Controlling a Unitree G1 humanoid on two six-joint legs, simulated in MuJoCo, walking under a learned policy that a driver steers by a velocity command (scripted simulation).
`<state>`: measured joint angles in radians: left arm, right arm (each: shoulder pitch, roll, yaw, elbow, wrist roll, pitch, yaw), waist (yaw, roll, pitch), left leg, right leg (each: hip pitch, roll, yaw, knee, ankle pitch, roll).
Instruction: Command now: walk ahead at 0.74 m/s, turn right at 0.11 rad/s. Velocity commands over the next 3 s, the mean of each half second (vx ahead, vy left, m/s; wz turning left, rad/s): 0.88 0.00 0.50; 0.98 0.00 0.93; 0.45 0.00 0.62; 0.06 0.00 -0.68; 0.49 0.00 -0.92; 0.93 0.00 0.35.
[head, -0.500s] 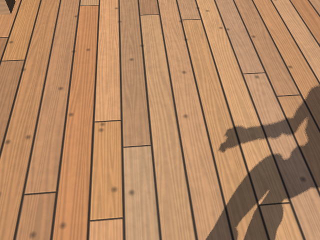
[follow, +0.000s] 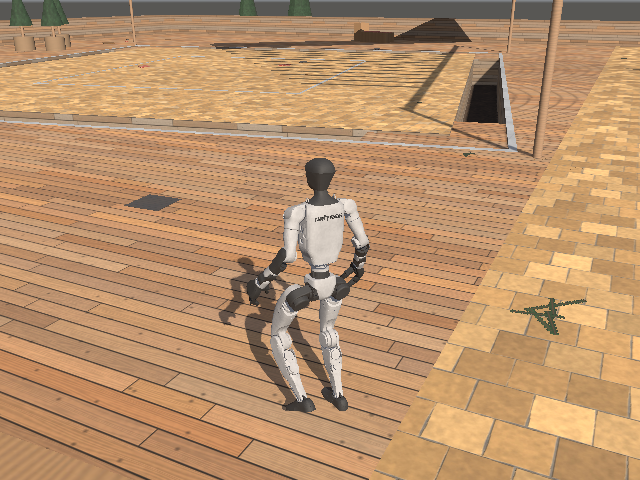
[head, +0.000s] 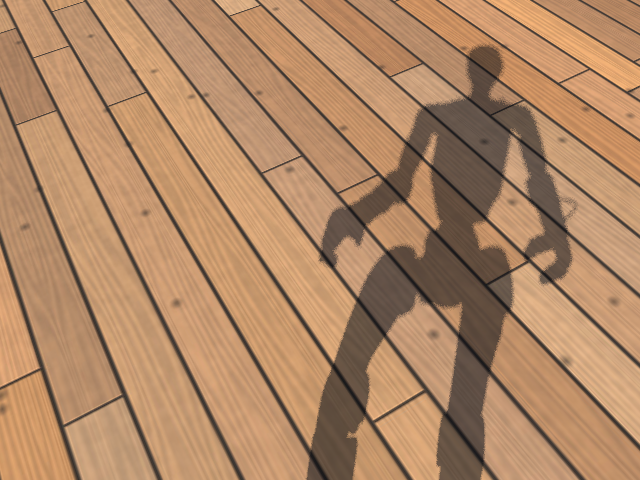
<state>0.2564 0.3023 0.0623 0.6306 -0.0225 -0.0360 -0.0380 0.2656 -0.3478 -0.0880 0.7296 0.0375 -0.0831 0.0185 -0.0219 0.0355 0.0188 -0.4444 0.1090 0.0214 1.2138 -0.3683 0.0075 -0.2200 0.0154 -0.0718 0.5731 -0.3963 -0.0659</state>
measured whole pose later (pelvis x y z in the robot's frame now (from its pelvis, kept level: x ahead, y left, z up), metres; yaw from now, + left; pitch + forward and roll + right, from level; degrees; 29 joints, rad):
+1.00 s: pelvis +0.77 +0.06 +0.00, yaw +47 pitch -1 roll -4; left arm 0.47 0.32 0.08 0.78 0.00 -0.10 0.01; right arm 0.14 -0.34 -0.06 0.57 0.04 -0.01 0.03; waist 0.09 0.06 0.02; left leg -0.80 0.09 -0.02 1.30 -0.19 0.05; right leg -0.02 0.02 -0.12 0.37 -0.34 0.02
